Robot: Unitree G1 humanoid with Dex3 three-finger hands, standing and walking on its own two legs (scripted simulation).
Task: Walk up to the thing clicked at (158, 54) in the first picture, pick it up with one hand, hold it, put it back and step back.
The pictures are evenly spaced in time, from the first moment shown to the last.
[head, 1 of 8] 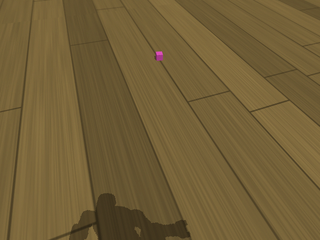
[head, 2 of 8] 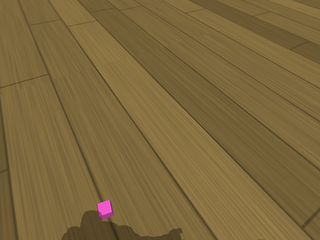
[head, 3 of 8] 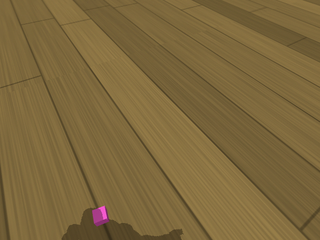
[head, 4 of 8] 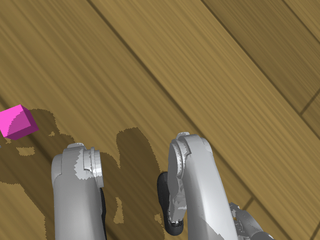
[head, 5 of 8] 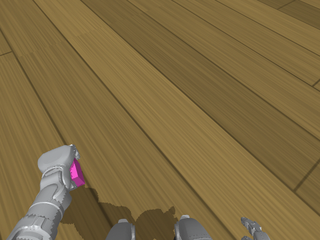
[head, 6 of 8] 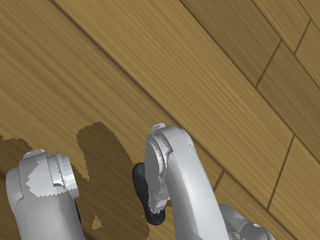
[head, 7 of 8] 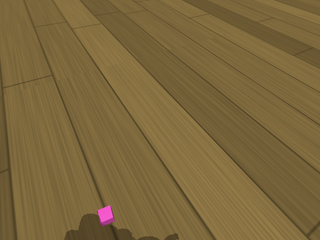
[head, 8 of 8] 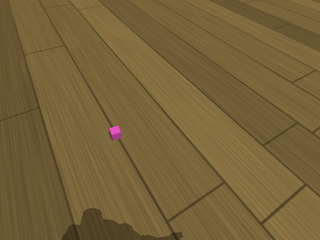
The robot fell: no
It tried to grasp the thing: yes
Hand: left
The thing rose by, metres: 0.68
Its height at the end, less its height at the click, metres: +0.00
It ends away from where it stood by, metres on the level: 0.02
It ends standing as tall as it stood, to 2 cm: yes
